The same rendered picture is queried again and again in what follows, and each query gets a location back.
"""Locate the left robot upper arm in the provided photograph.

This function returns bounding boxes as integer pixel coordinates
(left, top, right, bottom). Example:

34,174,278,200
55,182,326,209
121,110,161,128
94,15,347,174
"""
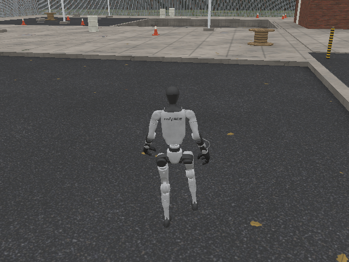
147,110,162,139

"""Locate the robot right forearm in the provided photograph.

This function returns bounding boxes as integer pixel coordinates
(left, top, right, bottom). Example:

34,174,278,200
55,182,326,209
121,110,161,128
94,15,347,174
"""
195,131,208,154

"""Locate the right robot foot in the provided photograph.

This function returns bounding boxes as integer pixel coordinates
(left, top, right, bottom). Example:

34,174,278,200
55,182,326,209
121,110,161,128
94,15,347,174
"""
191,200,198,211

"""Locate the right robot hand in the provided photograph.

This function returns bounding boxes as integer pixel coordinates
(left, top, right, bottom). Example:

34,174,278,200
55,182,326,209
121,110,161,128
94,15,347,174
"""
197,152,210,165

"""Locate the right robot upper arm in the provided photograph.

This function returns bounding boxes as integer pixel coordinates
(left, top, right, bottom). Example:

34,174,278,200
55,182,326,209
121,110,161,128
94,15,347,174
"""
184,110,200,140

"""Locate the robot head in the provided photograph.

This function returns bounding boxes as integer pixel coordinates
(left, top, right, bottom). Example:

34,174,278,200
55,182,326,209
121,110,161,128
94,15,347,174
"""
164,86,182,112

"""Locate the left robot hand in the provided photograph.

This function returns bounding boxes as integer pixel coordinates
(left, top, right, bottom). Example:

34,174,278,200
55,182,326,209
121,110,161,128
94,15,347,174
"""
143,146,156,156

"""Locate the robot left forearm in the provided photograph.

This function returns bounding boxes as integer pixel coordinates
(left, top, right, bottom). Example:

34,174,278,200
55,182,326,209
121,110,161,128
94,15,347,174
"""
144,131,153,148

